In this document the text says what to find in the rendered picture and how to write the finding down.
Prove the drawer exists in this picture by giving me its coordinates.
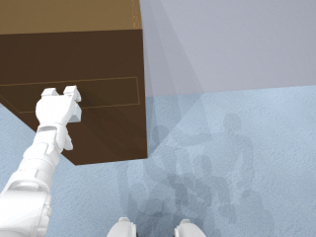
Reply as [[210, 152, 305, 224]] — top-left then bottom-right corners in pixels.
[[0, 76, 138, 113]]

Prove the left robot thigh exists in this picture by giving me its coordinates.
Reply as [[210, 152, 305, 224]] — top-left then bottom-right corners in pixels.
[[107, 221, 136, 237]]

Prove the left robot upper arm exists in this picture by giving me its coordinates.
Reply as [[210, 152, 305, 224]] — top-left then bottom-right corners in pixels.
[[0, 190, 52, 237]]

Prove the robot left hand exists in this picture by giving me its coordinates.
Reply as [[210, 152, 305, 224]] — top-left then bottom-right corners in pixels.
[[36, 85, 82, 150]]

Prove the handle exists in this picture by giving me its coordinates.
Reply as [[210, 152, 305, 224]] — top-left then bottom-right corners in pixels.
[[68, 101, 82, 122]]

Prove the robot left forearm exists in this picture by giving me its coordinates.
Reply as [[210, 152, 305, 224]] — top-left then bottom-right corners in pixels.
[[0, 122, 67, 199]]

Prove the robot thigh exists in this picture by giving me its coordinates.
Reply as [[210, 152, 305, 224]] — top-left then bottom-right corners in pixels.
[[174, 223, 206, 237], [107, 221, 136, 237]]

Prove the cabinet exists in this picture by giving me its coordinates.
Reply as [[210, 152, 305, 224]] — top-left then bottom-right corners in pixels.
[[0, 0, 148, 166]]

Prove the right robot thigh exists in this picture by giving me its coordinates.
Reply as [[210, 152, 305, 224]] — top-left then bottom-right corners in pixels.
[[174, 223, 206, 237]]

